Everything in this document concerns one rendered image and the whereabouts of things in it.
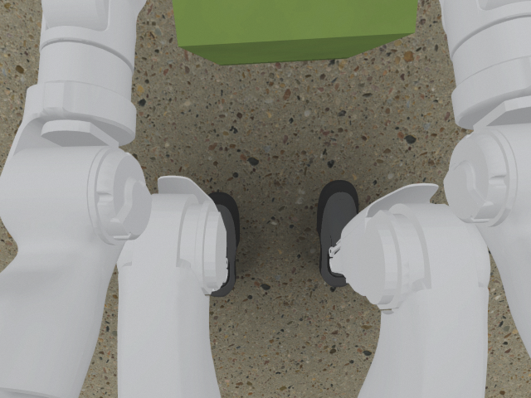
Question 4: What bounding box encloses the robot left upper arm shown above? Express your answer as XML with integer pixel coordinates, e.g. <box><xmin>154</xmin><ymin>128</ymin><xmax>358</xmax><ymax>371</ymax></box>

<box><xmin>0</xmin><ymin>145</ymin><xmax>152</xmax><ymax>398</ymax></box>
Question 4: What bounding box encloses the left robot forearm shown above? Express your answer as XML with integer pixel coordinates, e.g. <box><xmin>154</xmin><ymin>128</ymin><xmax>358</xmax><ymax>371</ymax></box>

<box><xmin>0</xmin><ymin>0</ymin><xmax>147</xmax><ymax>229</ymax></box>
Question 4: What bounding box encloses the right robot forearm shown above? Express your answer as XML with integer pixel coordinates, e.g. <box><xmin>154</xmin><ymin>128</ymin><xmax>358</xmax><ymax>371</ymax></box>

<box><xmin>439</xmin><ymin>0</ymin><xmax>531</xmax><ymax>131</ymax></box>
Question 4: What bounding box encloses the carton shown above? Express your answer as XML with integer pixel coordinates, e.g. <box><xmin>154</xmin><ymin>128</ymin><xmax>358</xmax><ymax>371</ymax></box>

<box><xmin>172</xmin><ymin>0</ymin><xmax>418</xmax><ymax>66</ymax></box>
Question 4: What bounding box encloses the left robot thigh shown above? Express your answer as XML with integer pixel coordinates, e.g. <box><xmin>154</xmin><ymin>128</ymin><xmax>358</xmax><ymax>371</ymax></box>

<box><xmin>117</xmin><ymin>193</ymin><xmax>227</xmax><ymax>398</ymax></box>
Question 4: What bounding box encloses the robot right shin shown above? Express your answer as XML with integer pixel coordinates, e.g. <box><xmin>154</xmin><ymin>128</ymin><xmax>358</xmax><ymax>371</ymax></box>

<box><xmin>329</xmin><ymin>183</ymin><xmax>490</xmax><ymax>296</ymax></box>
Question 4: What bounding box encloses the robot right upper arm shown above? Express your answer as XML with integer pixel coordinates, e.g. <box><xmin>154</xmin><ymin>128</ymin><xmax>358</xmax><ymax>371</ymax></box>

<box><xmin>443</xmin><ymin>123</ymin><xmax>531</xmax><ymax>358</ymax></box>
